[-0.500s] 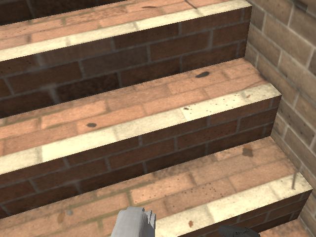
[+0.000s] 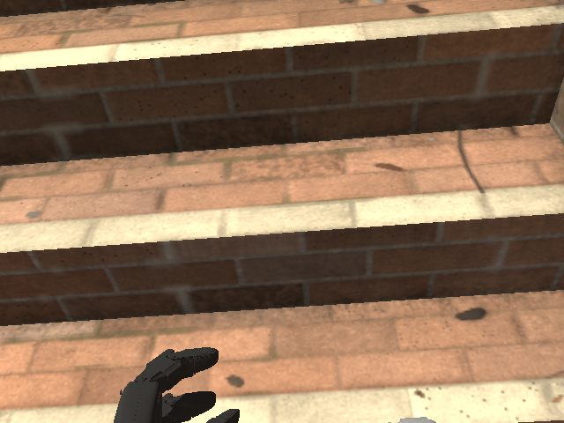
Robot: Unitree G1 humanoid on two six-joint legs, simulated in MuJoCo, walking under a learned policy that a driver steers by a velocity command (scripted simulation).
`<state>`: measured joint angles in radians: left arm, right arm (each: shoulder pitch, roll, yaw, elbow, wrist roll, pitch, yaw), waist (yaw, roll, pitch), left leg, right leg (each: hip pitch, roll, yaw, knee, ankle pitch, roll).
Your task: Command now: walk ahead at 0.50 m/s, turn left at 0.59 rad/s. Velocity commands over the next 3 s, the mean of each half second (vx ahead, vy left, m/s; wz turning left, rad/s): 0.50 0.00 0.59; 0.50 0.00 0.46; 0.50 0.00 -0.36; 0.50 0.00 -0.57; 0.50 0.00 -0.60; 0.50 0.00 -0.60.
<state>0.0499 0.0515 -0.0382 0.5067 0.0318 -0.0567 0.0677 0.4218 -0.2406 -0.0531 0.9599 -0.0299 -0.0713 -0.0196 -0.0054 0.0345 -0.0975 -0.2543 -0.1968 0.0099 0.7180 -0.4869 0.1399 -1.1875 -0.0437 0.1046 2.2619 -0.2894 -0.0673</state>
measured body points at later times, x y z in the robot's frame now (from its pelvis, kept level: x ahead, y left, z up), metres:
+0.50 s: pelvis +0.26 -0.05 +0.23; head +0.28 -0.07 +0.68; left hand +0.15 +0.18 +0.10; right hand +0.57 -0.15 +0.19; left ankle +0.29 +0.12 -0.14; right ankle +0.24 -0.18 -0.50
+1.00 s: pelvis +0.49 +0.08 +0.43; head +0.51 +0.08 +0.88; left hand +0.73 +0.34 +0.46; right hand +0.57 -0.17 +0.29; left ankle +0.48 +0.16 -0.30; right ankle +0.52 -0.03 +0.06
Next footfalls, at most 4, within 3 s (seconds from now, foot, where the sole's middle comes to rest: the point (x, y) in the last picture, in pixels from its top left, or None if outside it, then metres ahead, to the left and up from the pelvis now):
0.16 right None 0.28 -0.18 -0.54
0.70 left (213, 365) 0.51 0.18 -0.34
1.26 right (276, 179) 0.76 0.05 -0.14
1.84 left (69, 43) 0.96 0.42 0.06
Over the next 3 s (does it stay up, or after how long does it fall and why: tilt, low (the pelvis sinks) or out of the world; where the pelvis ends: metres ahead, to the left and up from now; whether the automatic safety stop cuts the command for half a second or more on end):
stays up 1.39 0.13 1.04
